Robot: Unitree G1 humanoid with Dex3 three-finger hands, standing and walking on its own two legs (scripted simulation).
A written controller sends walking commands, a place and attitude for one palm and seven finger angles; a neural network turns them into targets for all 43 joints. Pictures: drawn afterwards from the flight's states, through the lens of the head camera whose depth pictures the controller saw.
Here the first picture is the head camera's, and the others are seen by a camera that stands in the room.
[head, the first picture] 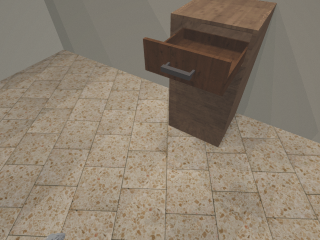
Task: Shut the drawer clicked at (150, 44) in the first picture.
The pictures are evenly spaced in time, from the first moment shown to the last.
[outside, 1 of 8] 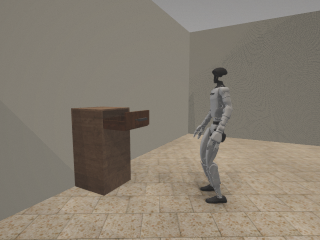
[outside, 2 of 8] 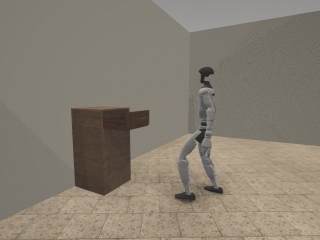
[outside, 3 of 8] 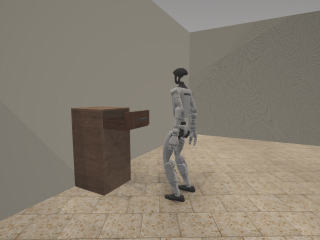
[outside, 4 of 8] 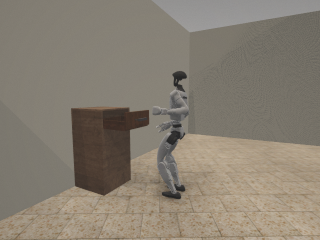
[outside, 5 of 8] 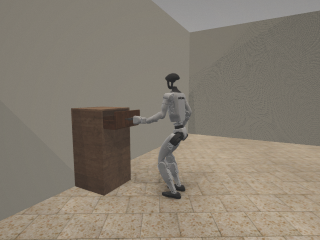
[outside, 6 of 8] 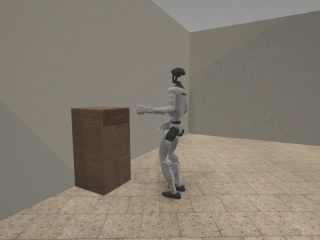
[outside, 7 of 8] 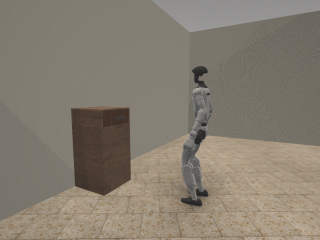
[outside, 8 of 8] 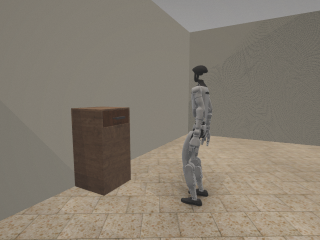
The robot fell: no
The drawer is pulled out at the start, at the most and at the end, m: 0.29 0.29 0.00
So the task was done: yes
